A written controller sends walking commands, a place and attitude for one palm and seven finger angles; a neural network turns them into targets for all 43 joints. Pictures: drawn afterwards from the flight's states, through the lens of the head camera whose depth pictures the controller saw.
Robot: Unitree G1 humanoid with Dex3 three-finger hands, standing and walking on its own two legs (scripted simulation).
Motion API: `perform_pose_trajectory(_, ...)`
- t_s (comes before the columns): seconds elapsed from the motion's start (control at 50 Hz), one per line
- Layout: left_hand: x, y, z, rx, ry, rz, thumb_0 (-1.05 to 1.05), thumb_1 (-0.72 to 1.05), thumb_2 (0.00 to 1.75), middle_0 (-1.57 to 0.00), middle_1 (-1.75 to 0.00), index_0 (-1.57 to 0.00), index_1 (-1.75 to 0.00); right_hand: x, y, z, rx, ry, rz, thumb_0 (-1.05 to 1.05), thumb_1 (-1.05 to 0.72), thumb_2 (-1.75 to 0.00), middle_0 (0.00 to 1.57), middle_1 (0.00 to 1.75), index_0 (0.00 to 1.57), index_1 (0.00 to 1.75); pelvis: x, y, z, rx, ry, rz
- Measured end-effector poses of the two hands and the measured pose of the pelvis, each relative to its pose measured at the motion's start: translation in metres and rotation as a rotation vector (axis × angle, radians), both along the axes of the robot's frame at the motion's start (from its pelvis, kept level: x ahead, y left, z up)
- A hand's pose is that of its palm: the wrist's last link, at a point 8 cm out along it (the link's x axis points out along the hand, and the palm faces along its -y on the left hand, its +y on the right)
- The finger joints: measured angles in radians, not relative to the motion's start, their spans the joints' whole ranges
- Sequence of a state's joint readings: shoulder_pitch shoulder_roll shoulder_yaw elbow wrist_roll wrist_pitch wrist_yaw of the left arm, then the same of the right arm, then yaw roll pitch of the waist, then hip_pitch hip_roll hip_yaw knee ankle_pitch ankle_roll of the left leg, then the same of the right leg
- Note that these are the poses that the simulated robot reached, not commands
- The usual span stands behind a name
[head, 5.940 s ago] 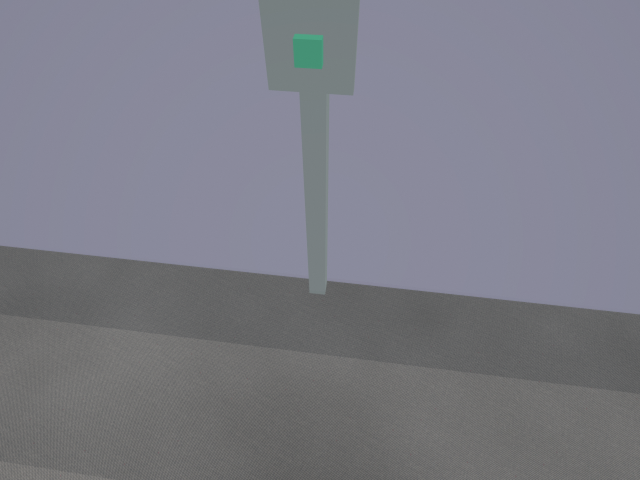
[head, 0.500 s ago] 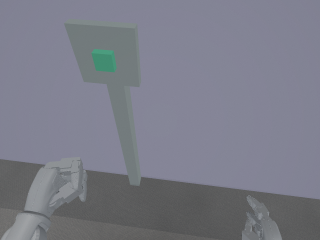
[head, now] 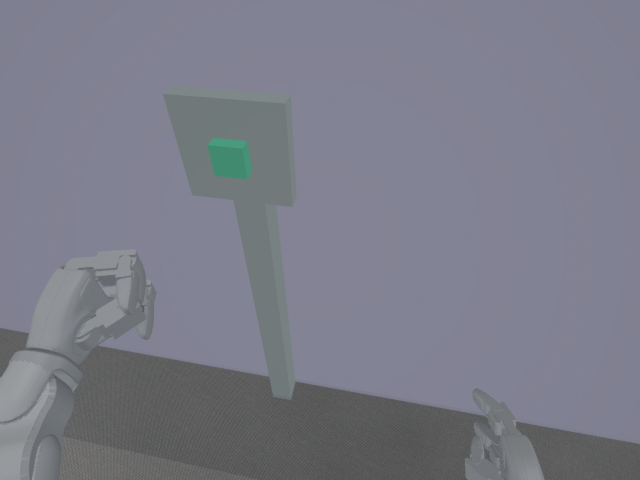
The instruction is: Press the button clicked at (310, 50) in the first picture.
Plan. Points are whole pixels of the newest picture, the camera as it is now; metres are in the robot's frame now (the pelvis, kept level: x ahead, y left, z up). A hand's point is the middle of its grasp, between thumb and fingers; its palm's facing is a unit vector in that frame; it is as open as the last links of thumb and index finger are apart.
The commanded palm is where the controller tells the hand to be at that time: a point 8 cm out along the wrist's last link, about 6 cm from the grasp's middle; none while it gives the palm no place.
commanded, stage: raise the hand and make a fist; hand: left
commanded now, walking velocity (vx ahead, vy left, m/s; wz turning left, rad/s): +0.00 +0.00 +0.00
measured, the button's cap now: (231, 157) +0.52 +0.20 +0.16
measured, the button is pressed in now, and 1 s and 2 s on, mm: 0 0 0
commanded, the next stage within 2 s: aim a knuckle at the button in 0.40 s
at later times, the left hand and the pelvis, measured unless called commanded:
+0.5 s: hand (151, 323) +0.22 +0.20 +0.15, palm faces -0.02 -1.00 -0.09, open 3.1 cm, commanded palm +0.19 +0.25 +0.16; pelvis -0.02 -0.01 +0.00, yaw -1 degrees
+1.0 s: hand (183, 261) +0.31 +0.20 +0.15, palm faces -0.01 -1.00 -0.05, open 3.1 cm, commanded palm +0.28 +0.25 +0.15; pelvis -0.02 -0.01 +0.00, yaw -2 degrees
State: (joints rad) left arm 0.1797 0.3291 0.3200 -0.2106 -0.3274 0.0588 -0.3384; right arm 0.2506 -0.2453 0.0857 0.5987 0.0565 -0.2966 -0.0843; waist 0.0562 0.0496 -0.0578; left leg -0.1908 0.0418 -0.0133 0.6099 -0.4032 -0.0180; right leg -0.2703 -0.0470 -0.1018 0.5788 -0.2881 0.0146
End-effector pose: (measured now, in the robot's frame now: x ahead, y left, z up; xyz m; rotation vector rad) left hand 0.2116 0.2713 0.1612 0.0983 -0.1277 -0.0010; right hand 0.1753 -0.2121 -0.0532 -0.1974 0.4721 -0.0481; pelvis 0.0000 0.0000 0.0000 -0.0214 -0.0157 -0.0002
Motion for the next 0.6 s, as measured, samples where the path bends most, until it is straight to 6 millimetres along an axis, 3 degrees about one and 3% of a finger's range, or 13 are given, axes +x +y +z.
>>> perform_pose_trajectory(0.06, 0.006, -0.002, 0.007, -0.001, 0.002, -0.014, 0.02, 0.90, 0.90, -1.30, -1.50, -1.31, -1.50, -0.004, -0.004, -0.001, 0.001, 0.006, -0.014, 0.01, -0.90, -0.90, 0.20, 0.30, 0.20, 0.30, -0.002, 0.000, 0.001, 0.002, -0.009, -0.002)
perform_pose_trajectory(0.14, 0.009, -0.009, -0.001, -0.015, 0.074, -0.044, 0.02, 0.90, 0.90, -1.30, -1.50, -1.31, -1.50, -0.009, -0.010, 0.000, 0.011, 0.005, -0.042, 0.01, -0.90, -0.90, 0.20, 0.30, 0.20, 0.30, -0.005, -0.001, 0.003, 0.008, -0.012, -0.012)
perform_pose_trajectory(0.24, 0.002, -0.013, -0.012, -0.031, 0.110, -0.036, 0.02, 0.90, 0.90, -1.30, -1.50, -1.30, -1.50, -0.015, -0.016, 0.003, 0.003, 0.003, -0.057, 0.01, -0.90, -0.90, 0.20, 0.30, 0.20, 0.30, -0.008, -0.003, 0.003, 0.013, -0.016, -0.022)
perform_pose_trajectory(0.36, -0.010, -0.012, -0.001, -0.021, 0.022, 0.013, 0.02, 0.90, 0.90, -1.30, -1.50, -1.30, -1.50, -0.020, -0.017, 0.005, -0.009, -0.002, -0.040, 0.01, -0.90, -0.90, 0.20, 0.30, 0.20, 0.30, -0.012, -0.005, 0.004, 0.010, -0.033, -0.017)
perform_pose_trajectory(0.6, -0.009, -0.013, -0.006, -0.023, 0.067, -0.008, 0.02, 0.90, 0.90, -1.30, -1.50, -1.31, -1.50, -0.025, -0.014, 0.003, 0.006, -0.014, -0.043, 0.01, -0.90, -0.90, 0.20, 0.30, 0.20, 0.30, -0.021, -0.007, 0.004, 0.014, -0.043, -0.016)
